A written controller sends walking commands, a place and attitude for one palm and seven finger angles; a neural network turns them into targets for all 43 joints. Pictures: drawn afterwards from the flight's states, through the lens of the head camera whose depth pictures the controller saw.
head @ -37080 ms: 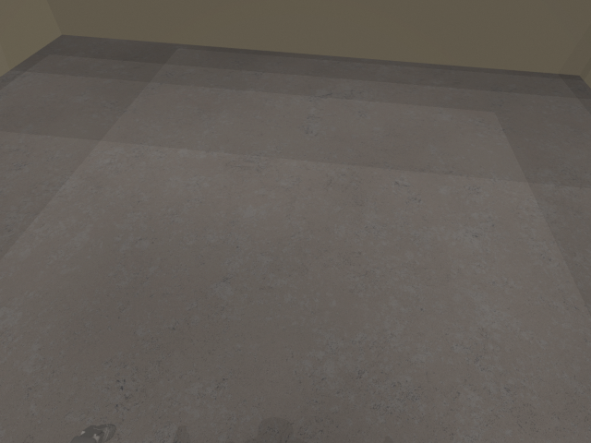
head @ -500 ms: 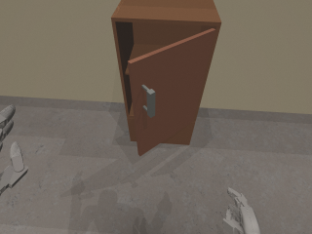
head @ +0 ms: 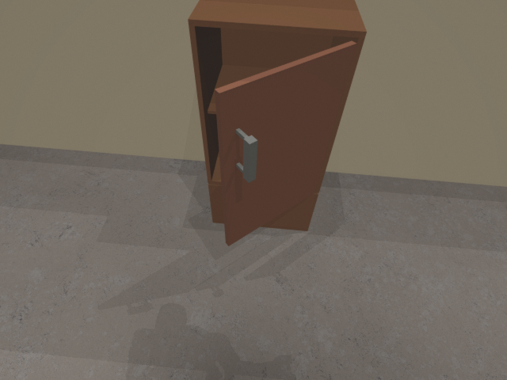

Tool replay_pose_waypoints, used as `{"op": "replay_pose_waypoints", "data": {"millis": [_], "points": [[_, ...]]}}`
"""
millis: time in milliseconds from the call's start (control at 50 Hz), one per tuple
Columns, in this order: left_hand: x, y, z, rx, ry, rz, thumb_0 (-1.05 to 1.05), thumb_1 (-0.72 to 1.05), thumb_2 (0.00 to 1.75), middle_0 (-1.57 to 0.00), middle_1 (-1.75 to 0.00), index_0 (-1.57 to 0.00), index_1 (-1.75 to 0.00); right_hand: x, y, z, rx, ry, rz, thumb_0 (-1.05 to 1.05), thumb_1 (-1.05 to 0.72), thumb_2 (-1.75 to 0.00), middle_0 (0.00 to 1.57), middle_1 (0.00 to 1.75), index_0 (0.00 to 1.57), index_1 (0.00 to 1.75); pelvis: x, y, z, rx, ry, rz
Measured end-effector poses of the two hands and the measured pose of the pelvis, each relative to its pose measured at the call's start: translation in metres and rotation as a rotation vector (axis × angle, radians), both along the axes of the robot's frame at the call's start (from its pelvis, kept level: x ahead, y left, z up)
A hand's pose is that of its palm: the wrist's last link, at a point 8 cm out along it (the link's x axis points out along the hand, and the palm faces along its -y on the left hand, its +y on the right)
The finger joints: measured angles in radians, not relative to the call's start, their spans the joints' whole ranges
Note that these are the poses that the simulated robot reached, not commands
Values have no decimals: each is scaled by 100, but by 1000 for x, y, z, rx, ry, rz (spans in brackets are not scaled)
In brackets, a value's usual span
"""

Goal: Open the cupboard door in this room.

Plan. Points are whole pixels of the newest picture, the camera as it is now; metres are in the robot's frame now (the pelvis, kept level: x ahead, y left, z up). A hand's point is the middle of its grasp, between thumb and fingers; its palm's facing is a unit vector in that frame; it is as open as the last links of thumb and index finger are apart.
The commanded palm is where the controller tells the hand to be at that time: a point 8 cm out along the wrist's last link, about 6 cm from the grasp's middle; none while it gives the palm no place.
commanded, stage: let the arm hang, fingers relaxed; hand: left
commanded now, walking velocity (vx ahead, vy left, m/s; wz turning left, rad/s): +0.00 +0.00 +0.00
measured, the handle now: (244, 155) +0.61 +0.04 -0.03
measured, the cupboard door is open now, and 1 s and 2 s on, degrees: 42 42 42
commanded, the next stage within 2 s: look to check the result in 0.80 s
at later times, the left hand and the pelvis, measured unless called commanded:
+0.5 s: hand out of the picture -0.01 +0.19 -0.17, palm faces +0.05 -0.97 -0.25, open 7.4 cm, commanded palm none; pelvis +0.01 +0.00 +0.01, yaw +1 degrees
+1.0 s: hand out of the picture +0.03 +0.17 -0.16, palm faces +0.04 -0.97 -0.23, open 7.4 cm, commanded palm none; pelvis +0.02 -0.01 +0.01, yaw +1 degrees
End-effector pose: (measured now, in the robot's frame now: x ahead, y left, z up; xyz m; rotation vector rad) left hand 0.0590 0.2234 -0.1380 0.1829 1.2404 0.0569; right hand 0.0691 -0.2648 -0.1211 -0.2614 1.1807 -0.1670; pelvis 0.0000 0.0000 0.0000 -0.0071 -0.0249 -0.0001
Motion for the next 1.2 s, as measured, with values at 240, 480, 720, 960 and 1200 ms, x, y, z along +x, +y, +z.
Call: {"op": "replay_pose_waypoints", "data": {"millis": [240,480,720,960,1200], "points": [[-124,15,4,58,327,170,1,93,89,-20,-30,-21,-30,-67,26,-16,62,268,-32,1,-91,-90,20,30,20,30,1,-4,6,-7,-5,20],[-82,19,7,86,213,154,1,91,90,-20,-30,-20,-30,-50,40,-24,108,213,-37,1,-92,-90,20,30,20,30,5,-3,7,-1,-13,18],[-23,-5,3,30,87,113,1,91,89,-20,-30,-20,-30,-37,35,-20,100,178,-47,1,-92,-90,20,30,20,30,15,-6,8,10,-9,12],[-33,-2,6,59,136,128,1,91,89,-20,-30,-20,-30,-34,29,-21,105,198,-54,1,-91,-90,20,30,20,30,23,-13,8,9,-9,10],[-41,-2,7,72,175,136,1,90,89,-20,-30,-20,-30,-21,17,-20,87,189,-46,1,-91,-90,20,30,20,30,28,-17,9,11,-10,5]]}}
